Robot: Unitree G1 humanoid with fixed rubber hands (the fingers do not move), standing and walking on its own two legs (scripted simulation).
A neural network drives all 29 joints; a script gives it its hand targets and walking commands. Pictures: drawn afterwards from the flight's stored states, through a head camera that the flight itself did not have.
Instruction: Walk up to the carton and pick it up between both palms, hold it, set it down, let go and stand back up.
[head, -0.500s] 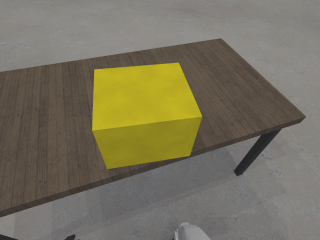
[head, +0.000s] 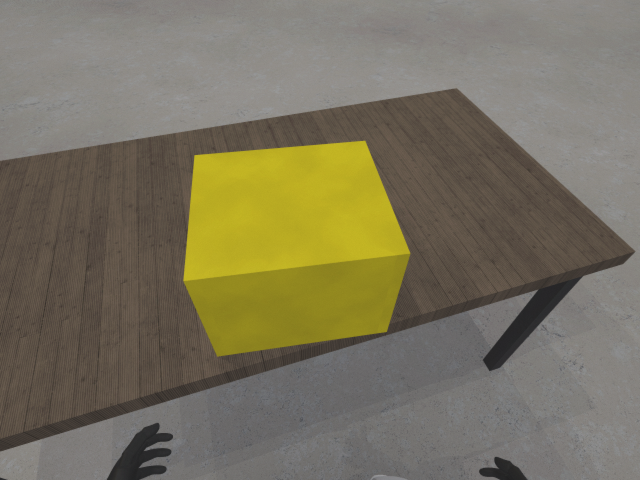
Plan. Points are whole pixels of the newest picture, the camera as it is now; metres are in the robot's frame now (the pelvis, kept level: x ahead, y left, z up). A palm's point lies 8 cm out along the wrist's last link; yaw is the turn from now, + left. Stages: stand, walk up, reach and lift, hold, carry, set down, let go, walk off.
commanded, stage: walk up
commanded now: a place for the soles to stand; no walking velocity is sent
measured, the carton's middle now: (293, 245) +0.47 +0.04 -0.02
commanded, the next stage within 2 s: none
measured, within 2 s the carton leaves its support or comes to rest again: neither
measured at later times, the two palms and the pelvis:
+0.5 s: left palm out of the picture +0.06 +0.26 -0.11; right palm out of the picture +0.05 -0.26 -0.11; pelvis +0.00 +0.00 +0.01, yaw +4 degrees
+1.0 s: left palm out of the picture +0.06 +0.27 -0.11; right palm out of the picture +0.14 -0.25 -0.10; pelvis +0.01 -0.01 +0.00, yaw +13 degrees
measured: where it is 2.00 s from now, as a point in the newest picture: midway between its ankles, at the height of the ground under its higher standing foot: outside the picture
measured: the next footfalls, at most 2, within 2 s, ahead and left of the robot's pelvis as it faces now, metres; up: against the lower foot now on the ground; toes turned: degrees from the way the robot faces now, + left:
none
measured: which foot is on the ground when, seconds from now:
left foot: down 0.00-1.00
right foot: down 0.00-1.00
